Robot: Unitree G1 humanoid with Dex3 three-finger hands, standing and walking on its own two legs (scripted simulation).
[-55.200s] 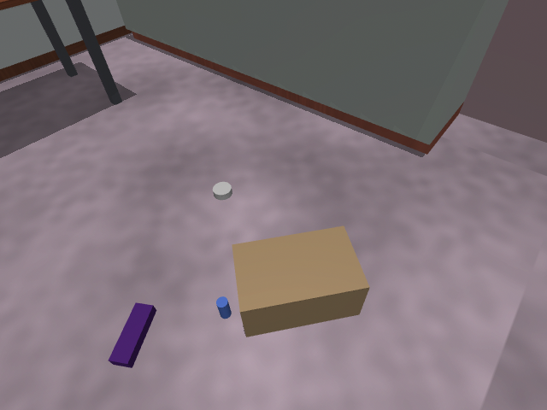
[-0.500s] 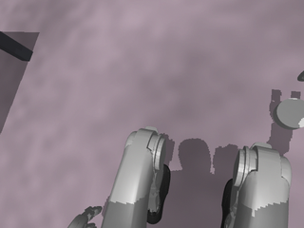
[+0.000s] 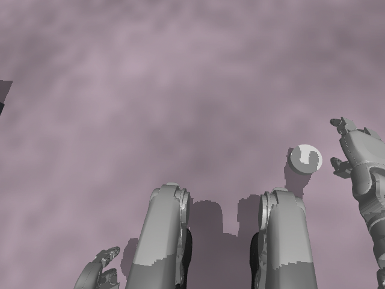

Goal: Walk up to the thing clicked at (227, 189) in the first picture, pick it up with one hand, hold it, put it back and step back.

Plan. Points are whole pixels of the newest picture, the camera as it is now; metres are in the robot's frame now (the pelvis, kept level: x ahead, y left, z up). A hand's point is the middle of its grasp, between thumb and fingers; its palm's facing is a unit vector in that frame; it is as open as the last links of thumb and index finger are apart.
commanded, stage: home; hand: right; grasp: from above
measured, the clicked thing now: (304, 160) +0.46 -0.29 -0.39
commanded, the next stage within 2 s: none
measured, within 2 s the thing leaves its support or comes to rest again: neither
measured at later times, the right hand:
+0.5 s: hand out of the picture +0.25 -0.22 +0.10, palm faces +0.01 +0.92 -0.39, open 7.4 cm
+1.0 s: hand out of the picture +0.23 -0.20 +0.27, palm faces +0.17 +0.96 -0.20, open 7.4 cm
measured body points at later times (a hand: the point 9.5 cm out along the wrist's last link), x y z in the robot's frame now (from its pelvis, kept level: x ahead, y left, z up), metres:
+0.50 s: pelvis +0.03 +0.00 +0.19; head +0.14 -0.03 +0.62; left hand +0.25 +0.22 +0.10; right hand +0.25 -0.27 +0.13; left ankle +0.09 +0.13 -0.37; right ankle +0.08 -0.12 -0.37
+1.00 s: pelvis +0.08 -0.01 +0.31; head +0.10 -0.01 +0.76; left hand +0.27 +0.22 +0.25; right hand +0.21 -0.25 +0.28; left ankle +0.09 +0.13 -0.37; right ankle +0.08 -0.12 -0.37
